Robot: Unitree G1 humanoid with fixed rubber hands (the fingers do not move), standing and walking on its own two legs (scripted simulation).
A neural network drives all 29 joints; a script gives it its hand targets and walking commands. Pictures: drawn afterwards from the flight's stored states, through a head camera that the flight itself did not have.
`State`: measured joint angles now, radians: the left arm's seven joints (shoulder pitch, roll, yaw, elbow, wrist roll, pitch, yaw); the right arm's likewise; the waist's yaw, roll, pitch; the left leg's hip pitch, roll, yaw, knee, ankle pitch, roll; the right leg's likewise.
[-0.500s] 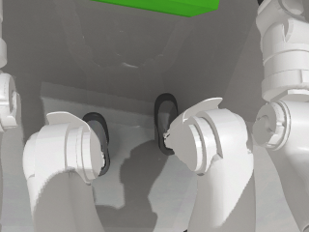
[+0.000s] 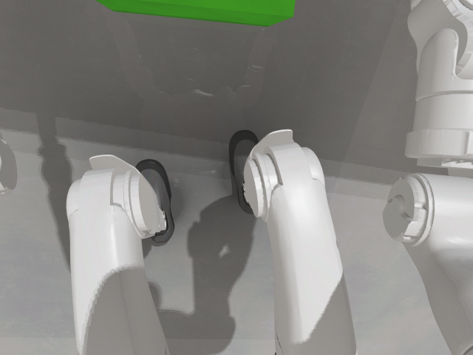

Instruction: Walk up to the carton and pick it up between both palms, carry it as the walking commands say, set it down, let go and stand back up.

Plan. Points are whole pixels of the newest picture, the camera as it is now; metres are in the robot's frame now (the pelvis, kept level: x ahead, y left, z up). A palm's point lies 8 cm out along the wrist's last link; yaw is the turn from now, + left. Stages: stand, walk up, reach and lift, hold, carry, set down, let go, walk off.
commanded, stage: set down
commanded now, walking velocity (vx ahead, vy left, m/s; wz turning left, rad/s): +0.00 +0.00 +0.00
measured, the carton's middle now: out of the picture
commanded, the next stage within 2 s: let go in 0.76 s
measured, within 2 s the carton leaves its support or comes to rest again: neither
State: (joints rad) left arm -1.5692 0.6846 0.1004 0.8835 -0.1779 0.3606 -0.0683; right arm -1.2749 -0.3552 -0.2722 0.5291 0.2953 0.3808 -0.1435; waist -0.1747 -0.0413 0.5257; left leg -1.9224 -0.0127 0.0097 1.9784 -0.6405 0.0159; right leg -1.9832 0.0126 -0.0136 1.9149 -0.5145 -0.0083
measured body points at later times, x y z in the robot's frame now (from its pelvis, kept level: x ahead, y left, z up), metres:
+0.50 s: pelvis +0.00 +0.00 +0.13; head +0.38 -0.03 +0.36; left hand +0.63 +0.19 +0.01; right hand +0.51 -0.29 +0.00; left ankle +0.09 +0.11 -0.42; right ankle +0.13 -0.11 -0.42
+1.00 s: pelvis +0.03 +0.01 +0.22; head +0.39 -0.01 +0.47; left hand +0.62 +0.20 +0.08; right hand +0.50 -0.27 +0.07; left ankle +0.09 +0.11 -0.42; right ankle +0.13 -0.11 -0.42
